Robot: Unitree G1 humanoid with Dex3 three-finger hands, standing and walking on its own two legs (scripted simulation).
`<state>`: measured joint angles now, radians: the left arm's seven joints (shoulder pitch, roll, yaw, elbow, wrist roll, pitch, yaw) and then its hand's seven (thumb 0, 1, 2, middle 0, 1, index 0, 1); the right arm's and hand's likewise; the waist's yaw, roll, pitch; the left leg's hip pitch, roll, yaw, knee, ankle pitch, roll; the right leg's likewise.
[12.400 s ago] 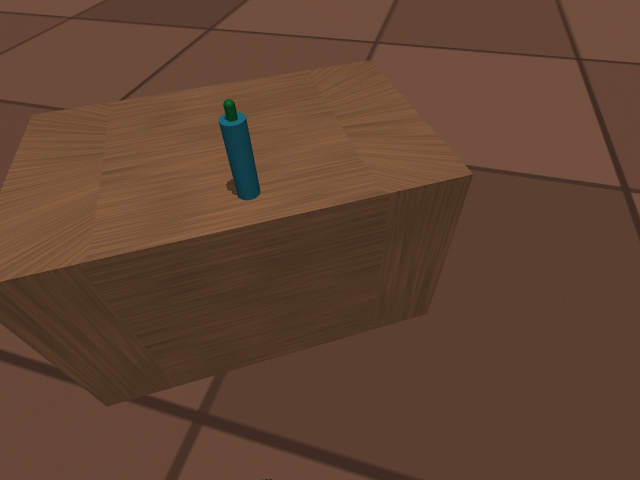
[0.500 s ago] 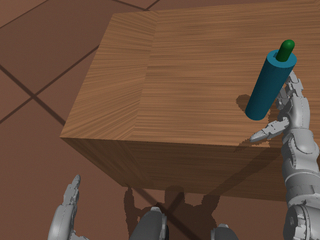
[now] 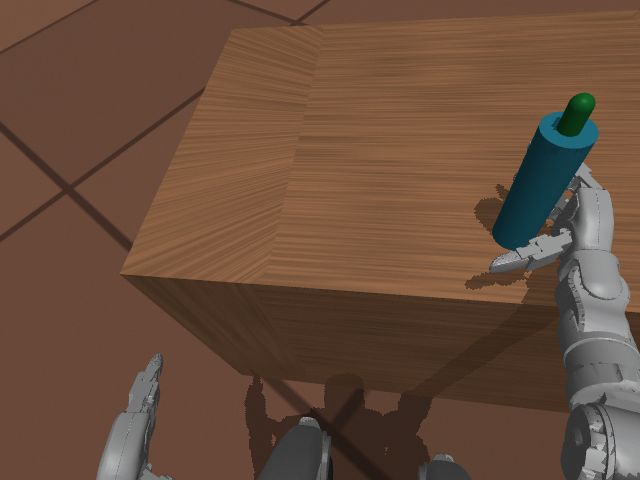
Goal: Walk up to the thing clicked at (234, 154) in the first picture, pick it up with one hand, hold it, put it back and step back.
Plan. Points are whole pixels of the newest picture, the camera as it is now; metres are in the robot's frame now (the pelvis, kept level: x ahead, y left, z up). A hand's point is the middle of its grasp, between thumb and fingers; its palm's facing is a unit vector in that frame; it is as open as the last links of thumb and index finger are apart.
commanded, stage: close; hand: right
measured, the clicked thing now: (541, 180) +0.48 -0.18 +0.08
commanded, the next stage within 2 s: settle in 0.30 s
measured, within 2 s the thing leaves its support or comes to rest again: leaves its support in 0.64 s
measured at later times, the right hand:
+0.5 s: hand (524, 215) +0.45 -0.17 +0.04, palm faces +0.10 +1.00 +0.02, open 8.5 cm
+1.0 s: hand (541, 196) +0.45 -0.18 +0.08, palm faces +0.08 +1.00 +0.00, open 8.3 cm
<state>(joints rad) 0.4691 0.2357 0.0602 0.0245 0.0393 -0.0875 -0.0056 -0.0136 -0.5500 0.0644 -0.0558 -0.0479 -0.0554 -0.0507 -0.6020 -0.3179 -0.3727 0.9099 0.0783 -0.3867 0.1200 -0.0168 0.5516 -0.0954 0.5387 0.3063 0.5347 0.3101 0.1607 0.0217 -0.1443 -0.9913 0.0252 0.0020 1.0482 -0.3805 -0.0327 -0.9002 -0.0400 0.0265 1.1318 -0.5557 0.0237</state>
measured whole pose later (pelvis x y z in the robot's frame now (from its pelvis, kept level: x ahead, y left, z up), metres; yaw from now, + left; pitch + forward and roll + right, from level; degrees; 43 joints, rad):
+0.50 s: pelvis +0.00 +0.00 +0.00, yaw +0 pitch +18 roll +1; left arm 0.45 0.24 0.07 0.04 0.04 -0.09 -0.01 -0.01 -0.53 0.05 -0.06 -0.05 -0.06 -0.04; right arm -0.60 -0.31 -0.37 0.91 0.08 -0.39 0.09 -0.01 0.23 -0.76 0.95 0.94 0.98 0.95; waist 0.16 0.02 -0.13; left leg -0.98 0.03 0.00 1.04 -0.38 -0.04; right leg -0.89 -0.04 0.02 1.12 -0.56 0.02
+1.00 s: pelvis +0.01 +0.00 +0.02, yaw +0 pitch +15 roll +1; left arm 0.40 0.24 0.06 0.16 0.01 -0.08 0.02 -0.01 -0.53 0.05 -0.06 -0.05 -0.07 -0.04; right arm -0.59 -0.31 -0.33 0.88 0.10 -0.30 0.13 -0.02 0.28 -1.19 0.84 1.21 0.85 1.21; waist 0.12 0.01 -0.11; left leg -0.83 0.03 0.00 0.93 -0.35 -0.03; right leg -0.74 -0.03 0.02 0.99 -0.51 0.02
